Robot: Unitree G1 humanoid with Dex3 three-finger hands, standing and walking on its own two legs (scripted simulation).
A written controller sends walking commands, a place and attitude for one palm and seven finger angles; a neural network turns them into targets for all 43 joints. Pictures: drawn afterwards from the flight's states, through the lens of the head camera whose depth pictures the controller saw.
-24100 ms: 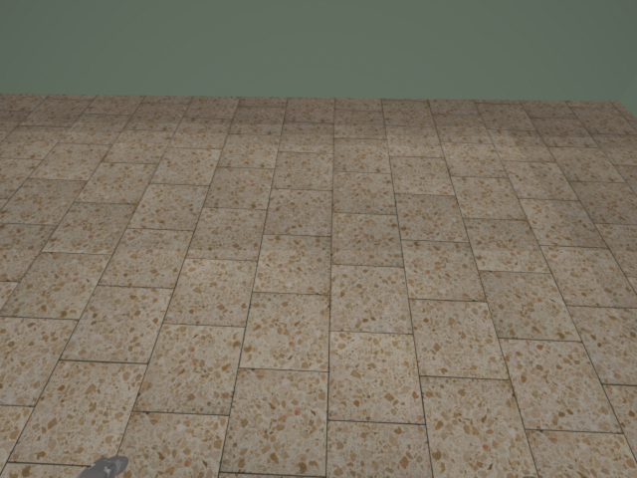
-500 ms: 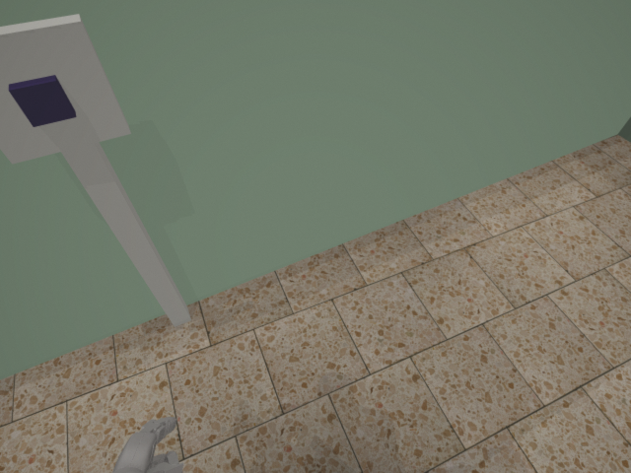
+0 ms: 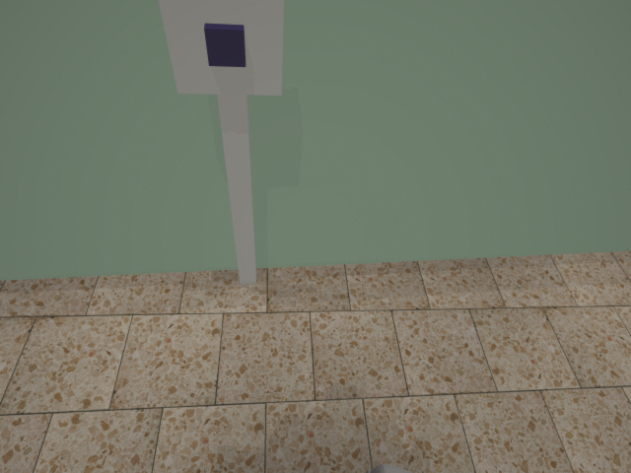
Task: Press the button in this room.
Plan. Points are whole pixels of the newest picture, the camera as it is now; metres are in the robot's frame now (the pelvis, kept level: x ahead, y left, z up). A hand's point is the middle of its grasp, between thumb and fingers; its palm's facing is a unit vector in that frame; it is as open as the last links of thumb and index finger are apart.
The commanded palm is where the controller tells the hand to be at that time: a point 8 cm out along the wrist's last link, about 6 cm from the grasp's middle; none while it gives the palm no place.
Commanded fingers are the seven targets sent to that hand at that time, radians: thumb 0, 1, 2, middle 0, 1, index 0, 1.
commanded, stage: turn to face it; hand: left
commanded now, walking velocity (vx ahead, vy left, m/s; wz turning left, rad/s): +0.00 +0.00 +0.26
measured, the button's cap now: (226, 45) +0.76 +0.22 +0.13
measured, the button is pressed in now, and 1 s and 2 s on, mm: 0 0 0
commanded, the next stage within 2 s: take the last steps up to it in 0.16 s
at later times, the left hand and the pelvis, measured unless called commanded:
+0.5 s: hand out of the picture +0.00 +0.14 -0.15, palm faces +0.16 -0.96 -0.21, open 7.3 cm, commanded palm none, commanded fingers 0.00 0.90 0.90 -0.20 -0.30 -0.20 -0.30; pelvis +0.01 -0.03 +0.01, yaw +7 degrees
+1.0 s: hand out of the picture +0.05 +0.17 -0.17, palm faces +0.16 -0.98 -0.12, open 7.4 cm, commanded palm none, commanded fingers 0.00 0.90 0.90 -0.20 -0.30 -0.20 -0.30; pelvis +0.14 +0.03 +0.01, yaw +6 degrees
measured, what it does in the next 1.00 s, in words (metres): walks ahead: right foot, then left foot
